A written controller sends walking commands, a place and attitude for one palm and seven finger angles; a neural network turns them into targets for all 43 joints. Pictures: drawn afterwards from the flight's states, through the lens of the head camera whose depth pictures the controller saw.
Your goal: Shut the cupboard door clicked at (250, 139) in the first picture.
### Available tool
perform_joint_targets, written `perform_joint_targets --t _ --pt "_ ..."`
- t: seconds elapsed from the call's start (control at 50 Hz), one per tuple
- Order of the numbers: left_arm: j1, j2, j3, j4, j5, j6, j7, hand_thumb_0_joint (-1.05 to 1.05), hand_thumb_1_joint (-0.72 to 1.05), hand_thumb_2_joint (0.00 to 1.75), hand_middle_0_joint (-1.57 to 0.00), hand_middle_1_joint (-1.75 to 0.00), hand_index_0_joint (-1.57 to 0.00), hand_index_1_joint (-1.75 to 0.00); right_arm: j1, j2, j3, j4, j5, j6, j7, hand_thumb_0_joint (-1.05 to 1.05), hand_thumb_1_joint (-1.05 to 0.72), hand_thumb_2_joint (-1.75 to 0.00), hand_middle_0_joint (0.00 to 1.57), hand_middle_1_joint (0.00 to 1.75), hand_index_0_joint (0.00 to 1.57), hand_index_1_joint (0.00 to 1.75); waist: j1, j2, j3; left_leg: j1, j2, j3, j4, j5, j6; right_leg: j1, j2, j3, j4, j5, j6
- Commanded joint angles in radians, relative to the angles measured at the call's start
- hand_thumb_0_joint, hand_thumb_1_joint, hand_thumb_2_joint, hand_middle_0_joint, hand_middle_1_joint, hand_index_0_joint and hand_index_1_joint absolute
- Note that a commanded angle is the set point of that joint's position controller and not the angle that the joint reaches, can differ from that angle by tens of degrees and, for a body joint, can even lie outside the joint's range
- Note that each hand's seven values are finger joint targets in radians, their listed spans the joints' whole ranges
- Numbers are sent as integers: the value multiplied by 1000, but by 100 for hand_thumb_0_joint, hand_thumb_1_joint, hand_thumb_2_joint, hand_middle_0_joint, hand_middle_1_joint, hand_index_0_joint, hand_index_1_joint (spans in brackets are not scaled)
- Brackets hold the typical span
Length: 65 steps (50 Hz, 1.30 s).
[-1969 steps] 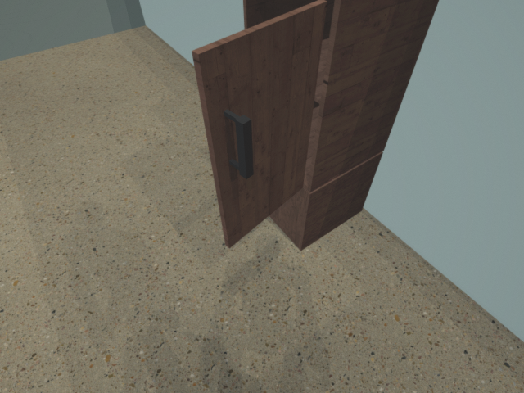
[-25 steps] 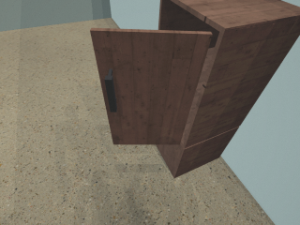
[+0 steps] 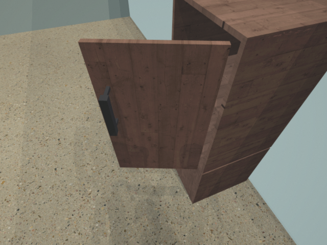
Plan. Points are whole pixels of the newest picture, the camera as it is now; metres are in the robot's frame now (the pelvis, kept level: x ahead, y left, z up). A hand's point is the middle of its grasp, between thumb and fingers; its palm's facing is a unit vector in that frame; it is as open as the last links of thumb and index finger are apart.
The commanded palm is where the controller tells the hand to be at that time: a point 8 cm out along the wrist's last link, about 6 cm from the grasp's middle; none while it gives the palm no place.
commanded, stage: come to a stop and stand still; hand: left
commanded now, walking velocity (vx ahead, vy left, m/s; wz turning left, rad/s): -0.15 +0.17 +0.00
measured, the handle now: (110, 111) +0.46 +0.18 +0.06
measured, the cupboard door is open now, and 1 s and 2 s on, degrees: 66 66 66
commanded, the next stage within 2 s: look again from close up in 1.08 s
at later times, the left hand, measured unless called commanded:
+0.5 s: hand out of the picture +0.04 +0.20 -0.17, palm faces +0.02 -0.97 -0.23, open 7.4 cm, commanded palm none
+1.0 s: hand out of the picture -0.01 +0.21 -0.17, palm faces +0.00 -0.98 -0.20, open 7.4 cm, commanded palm none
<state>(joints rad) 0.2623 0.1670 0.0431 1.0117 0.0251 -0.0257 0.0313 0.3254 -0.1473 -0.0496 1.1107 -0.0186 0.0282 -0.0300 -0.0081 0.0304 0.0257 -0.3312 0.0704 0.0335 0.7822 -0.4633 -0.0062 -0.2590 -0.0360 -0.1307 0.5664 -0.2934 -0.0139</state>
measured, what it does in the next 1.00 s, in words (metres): stands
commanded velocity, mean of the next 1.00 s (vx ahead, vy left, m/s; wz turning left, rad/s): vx -0.04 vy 0.01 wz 0.00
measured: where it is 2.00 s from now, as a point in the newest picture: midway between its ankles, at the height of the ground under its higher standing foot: outside the picture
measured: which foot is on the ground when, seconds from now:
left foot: down 0.00-1.00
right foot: down 0.00-1.00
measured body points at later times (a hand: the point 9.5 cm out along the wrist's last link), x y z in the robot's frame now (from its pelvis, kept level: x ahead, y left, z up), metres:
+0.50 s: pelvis +0.00 +0.01 +0.00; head +0.01 +0.02 +0.45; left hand +0.04 +0.25 -0.15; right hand +0.10 -0.22 -0.14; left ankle +0.03 +0.11 -0.73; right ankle +0.00 -0.11 -0.73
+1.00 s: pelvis -0.04 +0.03 +0.00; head -0.04 +0.04 +0.45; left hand -0.01 +0.26 -0.15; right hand -0.03 -0.20 -0.15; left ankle +0.03 +0.11 -0.73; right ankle +0.00 -0.11 -0.73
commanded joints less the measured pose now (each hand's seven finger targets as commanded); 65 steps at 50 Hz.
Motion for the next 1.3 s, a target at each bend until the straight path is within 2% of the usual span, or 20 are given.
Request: perform_joint_targets --t 0.0,0.06,0.1,0.14,0.16,0.2,0.26,0.3,0.36,0.38,0.4,0.42,0.44,0.46,0.52,0.6,0.68,0.8,1.04,1.28 --pt "41 107 9 -15 2 -3 16 0 90 90 -20 -30 -20 -30 5 -14 5 -49 14 -18 4 0 -90 -90 20 30 20 30 -3 -149 45 -38 -13 26 -90 22 -18 85 -261 199 -188 626 -156" --pt "38 135 18 -29 -13 12 22 0 90 90 -20 -30 -20 -30 29 -52 -4 -49 12 -18 1 0 -90 -90 20 30 20 30 -3 -142 -28 104 -25 48 -314 371 -18 130 -212 146 -52 745 -87" --pt "54 112 23 -54 -8 27 22 0 90 90 -20 -30 -20 -30 6 -118 -21 -78 5 -18 1 0 -90 -90 20 30 20 30 13 -14 -58 217 90 -22 -287 831 29 45 -134 83 -2 504 -19" --pt "33 92 16 -68 -8 37 27 0 90 90 -20 -30 -20 -30 -35 -144 -22 -100 6 -17 -3 0 -90 -90 20 30 20 30 16 126 -33 176 145 -91 -332 1027 98 54 -60 47 49 236 24" --pt "41 90 15 -67 -11 40 26 0 90 90 -20 -30 -20 -30 -65 -152 -23 -111 5 -17 -4 0 -90 -90 20 30 20 30 24 127 -42 180 158 -110 -342 1035 121 54 -43 59 61 95 24" --pt "45 84 12 -66 -9 46 19 0 90 90 -20 -30 -20 -30 -107 -161 -28 -132 1 -17 -4 0 -90 -90 20 30 20 30 33 118 -29 191 163 -121 -354 972 141 35 -31 68 38 -29 22" --pt "71 110 16 -63 0 37 19 0 90 90 -20 -30 -20 -30 -139 -146 -33 -159 6 -10 -3 0 -90 -90 20 30 20 30 30 -27 -81 168 80 -51 -245 741 70 92 -89 138 -88 385 3" --pt "55 145 17 -72 3 30 16 0 90 90 -20 -30 -20 -30 -116 -112 -32 -164 7 0 2 0 -90 -90 20 30 20 30 13 -187 -88 111 -2 20 -165 448 14 103 -206 229 -113 613 -74" --pt "8 156 17 -86 3 33 14 0 90 90 -20 -30 -20 -30 -127 -78 -25 -160 7 11 5 0 -90 -90 20 30 20 30 3 -184 -46 78 -37 16 -132 153 -5 45 -253 244 -159 542 -140" --pt "-8 158 15 -88 3 34 12 0 90 90 -20 -30 -20 -30 -124 -79 -22 -159 7 11 6 0 -90 -90 20 30 20 30 -4 -174 -31 99 -30 9 -167 180 -5 8 -239 235 -163 465 -131" --pt "17 253 -2 -138 21 16 22 0 90 90 -20 -30 -20 -30 -117 -159 -14 -252 -11 -35 15 0 -90 -90 20 30 20 30 -24 -143 -62 85 -36 -68 -337 361 15 137 -144 206 -25 540 -59" --pt "14 166 7 -177 4 34 26 0 90 90 -20 -30 -20 -30 -101 -179 -36 -249 -12 -55 10 0 -90 -90 20 30 20 30 -11 4 -210 189 48 -93 -315 516 42 64 -98 124 55 232 -14" --pt "29 142 -6 -190 -2 39 24 0 90 90 -20 -30 -20 -30 -117 -196 -40 -265 -11 -53 6 0 -90 -90 20 30 20 30 -2 137 -218 242 118 -182 -326 574 78 -44 -32 88 71 7 2" --pt "45 124 -11 -189 1 44 21 0 90 90 -20 -30 -20 -30 -127 -199 -44 -280 -7 -44 0 0 -90 -90 20 30 20 30 -2 172 -143 176 154 -212 -371 468 114 -93 -10 86 97 -133 7" --pt "116 122 -9 -167 10 37 7 0 90 90 -20 -30 -20 -30 -184 -175 -31 -313 -9 -28 7 0 -90 -90 20 30 20 30 44 44 31 -63 87 -141 -348 179 91 -43 -16 113 -38 -16 -7" --pt "41 173 -4 -192 4 19 8 0 90 90 -20 -30 -20 -30 -96 -131 -20 -294 -6 -25 19 0 -90 -90 20 30 20 30 -18 -120 38 1 -20 -50 -244 94 43 -160 -110 271 -196 -180 -59" --pt "37 172 -5 -183 -1 19 8 0 90 90 -20 -30 -20 -30 -63 -147 -16 -266 -4 -39 20 0 -90 -90 20 30 20 30 -15 -18 26 9 10 -87 -320 114 52 -148 -72 206 -148 -123 -36" --pt "99 135 -17 -136 -1 19 6 0 90 90 -20 -30 -20 -30 -52 -152 -5 -217 -4 -43 23 0 -90 -90 20 30 20 30 15 5 9 -46 46 -124 -439 30 61 -31 -42 146 -127 -53 -8" --pt "139 102 -23 -54 0 17 8 0 90 90 -20 -30 -20 -30 7 -110 -3 -110 1 -34 22 0 -90 -90 20 30 20 30 1 -39 48 -43 23 -96 -434 -13 42 -84 -67 183 -200 -160 -4" --pt "184 52 -30 20 1 8 12 0 90 90 -20 -30 -20 -30 14 -95 -5 -58 8 -42 16 0 -90 -90 20 30 20 30 3 6 43 -16 46 -124 -491 -8 46 -53 -54 150 -171 -48 5"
